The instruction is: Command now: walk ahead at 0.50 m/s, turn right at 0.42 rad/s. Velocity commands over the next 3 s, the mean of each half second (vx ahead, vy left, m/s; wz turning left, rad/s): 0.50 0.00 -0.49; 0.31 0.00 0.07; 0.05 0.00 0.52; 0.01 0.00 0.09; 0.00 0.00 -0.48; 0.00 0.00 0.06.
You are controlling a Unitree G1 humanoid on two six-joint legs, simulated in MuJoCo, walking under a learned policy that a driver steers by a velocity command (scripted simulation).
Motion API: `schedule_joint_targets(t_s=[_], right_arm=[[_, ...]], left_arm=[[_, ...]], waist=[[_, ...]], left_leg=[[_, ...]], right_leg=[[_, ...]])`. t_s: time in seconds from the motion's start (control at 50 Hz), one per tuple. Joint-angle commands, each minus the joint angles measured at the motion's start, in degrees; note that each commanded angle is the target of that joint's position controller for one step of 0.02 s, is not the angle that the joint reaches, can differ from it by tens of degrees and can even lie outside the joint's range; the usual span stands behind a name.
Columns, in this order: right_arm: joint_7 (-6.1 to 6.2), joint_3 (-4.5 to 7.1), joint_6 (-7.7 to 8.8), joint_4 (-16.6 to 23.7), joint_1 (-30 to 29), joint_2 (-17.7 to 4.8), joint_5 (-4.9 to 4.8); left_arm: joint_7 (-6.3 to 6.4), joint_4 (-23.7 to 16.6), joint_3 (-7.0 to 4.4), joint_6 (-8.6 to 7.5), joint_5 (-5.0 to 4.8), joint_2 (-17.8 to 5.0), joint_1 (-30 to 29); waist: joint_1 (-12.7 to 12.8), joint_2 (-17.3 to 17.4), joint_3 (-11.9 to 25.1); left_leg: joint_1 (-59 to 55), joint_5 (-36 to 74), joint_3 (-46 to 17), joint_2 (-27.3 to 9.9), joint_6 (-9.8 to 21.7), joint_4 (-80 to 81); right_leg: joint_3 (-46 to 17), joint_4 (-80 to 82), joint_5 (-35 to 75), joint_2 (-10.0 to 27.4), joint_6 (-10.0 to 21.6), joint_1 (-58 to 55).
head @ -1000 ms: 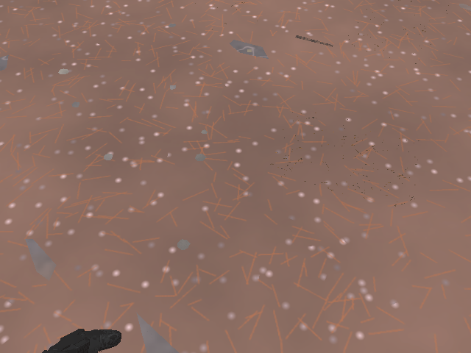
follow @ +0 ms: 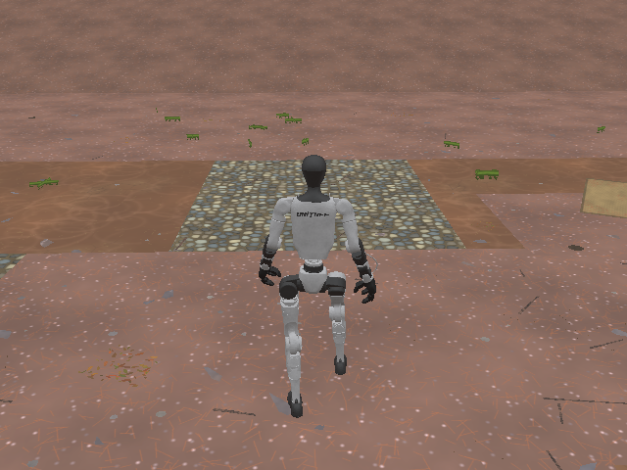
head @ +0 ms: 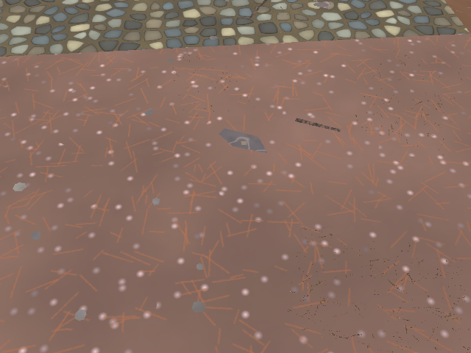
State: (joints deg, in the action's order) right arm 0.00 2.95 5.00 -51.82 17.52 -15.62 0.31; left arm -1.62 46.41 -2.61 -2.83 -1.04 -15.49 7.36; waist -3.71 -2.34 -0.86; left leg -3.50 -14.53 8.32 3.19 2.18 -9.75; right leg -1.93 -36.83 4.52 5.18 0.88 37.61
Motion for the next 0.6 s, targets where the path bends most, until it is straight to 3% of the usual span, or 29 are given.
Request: schedule_joint_targets(t_s=[0.02,0.08,0.1,0.12,0.14,0.16,0.18,0.2,0.22,0.24,0.26,0.32,0.36,0.4,0.44,0.5,0.54,0.58,0.6], right_arm=[[0.53,2.38,-0.67,1.1,1.4,-9.7,-0.62],[1.33,3.09,-2.15,1.7,-0.4,-11.7,-0.97],[1.73,3.22,-2.76,2.1,-1.1,-12.1,-0.89],[2.13,2.94,-3.14,2.7,-1.7,-11.6,-0.89],[2.19,1.77,-2.49,4.3,-0.2,-9.0,0.6],[0.92,-0.43,-0.41,6.6,3.5,-2.2,0.97],[-0.26,0.71,2.1,6.9,-1.9,-7.8,-0.99],[-0.79,0.99,3.35,8.6,-6.6,-9.1,-2.75],[-0.52,0.85,3.8,8.7,-7.7,-8.1,-2.14],[-0.06,1.41,3.5,8.3,-8.1,-8.8,-0.64],[-0.08,1.6,2.81,8.3,-7.3,-8.6,-0.11],[0.11,1.45,1.09,8.9,-6.9,-6.7,0.61],[0.28,1.04,0.75,10.4,-11.3,-5.6,0.69],[0.04,0.59,0.95,11.6,-15.5,-4.4,0.55],[-0.53,0.24,1.33,12.3,-18.2,-3.9,-0.03],[-1.29,0.44,1.95,13.4,-20.7,-5.2,-0.48],[-1.66,0.86,2.4,13.6,-20.5,-6.5,-0.42],[-1.65,1.37,2.78,13.0,-17.1,-7.7,-0.39],[-1.38,2.22,2.97,11.4,-11.7,-9.1,-0.09]], left_arm=[[-1.17,-6.8,-0.41,-0.86,-0.05,-3.1,-8.1],[-2.04,-7.9,-1.53,-0.61,0.05,-5.3,-5.0],[-2.02,-6.9,-2.63,-0.42,0.03,-7.0,0.6],[-1.44,-4.6,-4.48,-0.29,-0.16,-10.0,9.9],[-0.11,-3.2,-6.23,0.34,-0.29,-15.5,18.4],[-0.11,-4.7,-6.22,0.03,-0.86,-17.8,15.5],[-0.22,-5.1,-4.78,-0.29,-0.41,-13.0,16.2],[-0.02,-5.3,-4.16,-0.71,0.14,-10.5,14.4],[-0.08,-5.8,-3.86,-1.06,0.25,-9.6,11.0],[0.1,-6.6,-3.3,-1.18,0.32,-7.6,7.8],[0.33,-7.6,-2.96,-1.13,0.91,-7.1,6.2],[1.18,-7.9,-3.43,-1.23,0.5,-8.8,6.4],[1.96,-7.6,-3.9,-1.09,0.26,-10.3,7.9],[2.41,-7.2,-4.02,-0.69,0.0,-10.4,9.2],[2.53,-6.4,-3.86,-0.51,0.02,-10.0,11.1],[2.46,-4.5,-3.52,-0.44,-0.17,-9.0,14.1],[2.62,-3.8,-3.56,-0.21,0.09,-9.1,14.8],[2.66,-3.5,-3.71,0.22,0.28,-9.5,14.2],[2.58,-3.8,-3.34,0.36,0.38,-8.6,13.5]], waist=[[-1.0,4.4,-4.5],[2.2,6.9,-0.9],[5.4,7.4,2.6],[10.2,5.8,7.4],[12.3,-3.3,13.9],[6.6,-14.5,19.7],[10.4,-6.9,20.2],[10.4,-4.0,12.9],[7.6,2.2,7.5],[5.8,2.9,5.3],[4.1,1.4,4.0],[2.7,0.7,2.4],[4.0,0.4,0.9],[5.6,-0.8,0.4],[7.4,-1.8,0.6],[8.5,-2.4,0.0],[8.0,-3.0,-0.3],[5.8,-4.4,0.1],[3.0,-3.9,3.1]], left_leg=[[-1.9,23.3,-2.6,-18.6,6.8,0.7],[-5.2,47.8,-0.1,-19.2,4.8,-9.6],[-4.2,55.5,1.1,-18.4,3.9,-17.8],[1.5,53.9,2.6,-15.9,1.9,-30.3],[16.9,31.8,3.2,-12.5,-0.5,-49.1],[41.2,-16.7,-4.7,1.2,-3.8,-68.3],[47.4,-16.7,-14.9,-2.3,-2.0,-71.1],[49.6,-12.2,-14.0,-4.8,-0.6,-69.0],[47.5,-8.0,-13.6,-7.3,-0.5,-63.0],[44.0,-5.8,-13.4,-9.0,-1.1,-57.7],[40.5,-4.4,-13.5,-9.7,-1.7,-55.8],[38.3,-1.2,-12.0,-9.3,-4.7,-48.1],[38.5,5.8,-11.3,-8.3,-6.2,-39.6],[35.5,14.2,-11.0,-6.4,-6.5,-30.2],[32.1,21.2,-10.2,-5.0,-6.3,-24.1],[32.2,21.7,-11.5,-5.1,-4.7,-20.1],[32.8,17.4,-11.9,-5.2,-2.9,-18.4],[29.1,12.5,-10.4,-4.4,-0.8,-16.9],[21.6,12.6,-9.3,-3.6,1.0,-15.2]], right_leg=[[1.6,2.8,-3.2,-0.5,1.6,3.0],[6.3,2.8,-12.3,-4.4,4.4,-4.0],[7.8,3.1,-13.7,-6.7,5.8,-11.5],[7.1,6.4,-10.9,-8.7,8.0,-25.0],[-9.2,6.7,-9.5,1.7,12.2,-43.1],[-42.4,15.9,-20.1,14.1,24.0,-60.1],[-42.4,19.8,-23.0,13.6,21.8,-60.5],[-33.4,19.9,-19.5,11.5,19.3,-54.4],[-26.9,20.4,-13.0,8.9,17.4,-45.3],[-22.4,21.3,-7.6,7.0,16.3,-39.0],[-20.7,22.6,-4.1,5.7,16.3,-34.3],[-16.6,24.9,1.4,4.0,16.9,-27.4],[-13.9,25.3,1.0,2.2,15.5,-24.9],[-11.7,24.6,-2.6,-0.3,13.3,-22.9],[-11.2,24.5,-6.0,-0.4,11.8,-22.6],[-13.9,21.8,-8.2,2.2,11.2,-27.8],[-16.3,19.0,-6.4,4.5,10.7,-32.5],[-17.3,15.3,0.8,5.3,9.7,-35.0],[-15.6,9.3,8.4,2.8,8.5,-35.0]])
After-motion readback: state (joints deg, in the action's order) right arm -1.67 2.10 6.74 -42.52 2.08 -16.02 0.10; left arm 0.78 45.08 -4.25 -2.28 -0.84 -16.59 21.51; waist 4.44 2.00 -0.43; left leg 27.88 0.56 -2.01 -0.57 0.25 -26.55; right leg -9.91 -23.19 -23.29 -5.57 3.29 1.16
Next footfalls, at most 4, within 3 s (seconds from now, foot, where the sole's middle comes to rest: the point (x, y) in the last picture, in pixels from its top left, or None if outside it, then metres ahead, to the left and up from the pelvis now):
0.12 right None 0.25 -0.13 -0.78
0.62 left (228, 326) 0.57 0.01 -0.78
1.08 right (306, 304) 0.62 -0.22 -0.78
1.48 left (216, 321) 0.59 0.05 -0.78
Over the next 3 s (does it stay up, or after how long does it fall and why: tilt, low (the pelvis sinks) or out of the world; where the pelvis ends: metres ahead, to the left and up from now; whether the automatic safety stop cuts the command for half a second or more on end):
stays up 0.55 -0.07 0.00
